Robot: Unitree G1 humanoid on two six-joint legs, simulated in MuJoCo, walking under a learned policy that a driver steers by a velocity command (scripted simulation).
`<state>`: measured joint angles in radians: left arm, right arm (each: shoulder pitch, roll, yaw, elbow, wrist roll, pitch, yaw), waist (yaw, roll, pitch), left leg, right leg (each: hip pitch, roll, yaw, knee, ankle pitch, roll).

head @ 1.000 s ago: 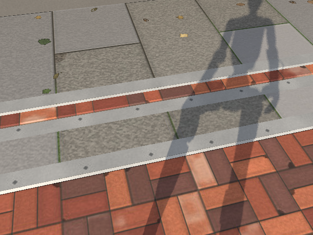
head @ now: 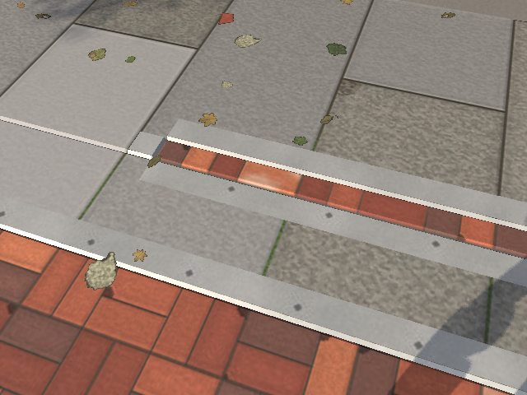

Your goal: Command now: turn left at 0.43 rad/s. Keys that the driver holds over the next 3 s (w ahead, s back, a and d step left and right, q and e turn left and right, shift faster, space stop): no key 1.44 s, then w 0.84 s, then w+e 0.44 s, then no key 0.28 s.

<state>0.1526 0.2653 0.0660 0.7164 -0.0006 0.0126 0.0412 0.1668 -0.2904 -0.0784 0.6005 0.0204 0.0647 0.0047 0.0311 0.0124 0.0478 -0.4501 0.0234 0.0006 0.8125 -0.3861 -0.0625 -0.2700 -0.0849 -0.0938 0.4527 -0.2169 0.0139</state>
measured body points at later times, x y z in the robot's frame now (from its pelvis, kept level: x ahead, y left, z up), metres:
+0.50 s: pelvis +0.00 +0.03 -0.01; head +0.01 +0.02 +0.44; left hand +0.09 +0.30 -0.12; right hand +0.18 -0.19 -0.11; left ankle +0.01 +0.13 -0.74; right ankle +0.00 -0.11 -0.74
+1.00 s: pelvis +0.00 +0.02 -0.01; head +0.01 +0.02 +0.44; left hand +0.08 +0.28 -0.13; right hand +0.13 -0.22 -0.13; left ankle +0.01 +0.13 -0.74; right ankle +0.00 -0.11 -0.74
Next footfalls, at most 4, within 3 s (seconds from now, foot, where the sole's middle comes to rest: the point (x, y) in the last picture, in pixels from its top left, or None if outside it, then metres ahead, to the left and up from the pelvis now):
0.08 left None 0.05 0.13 -0.78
0.42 right None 0.04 -0.11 -0.78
2.10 left None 0.39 0.16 -0.78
2.64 right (320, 297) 0.70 -0.08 -0.78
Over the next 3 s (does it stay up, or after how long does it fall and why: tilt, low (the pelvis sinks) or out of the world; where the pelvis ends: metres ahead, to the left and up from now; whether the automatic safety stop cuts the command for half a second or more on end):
stays up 0.70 -0.01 0.00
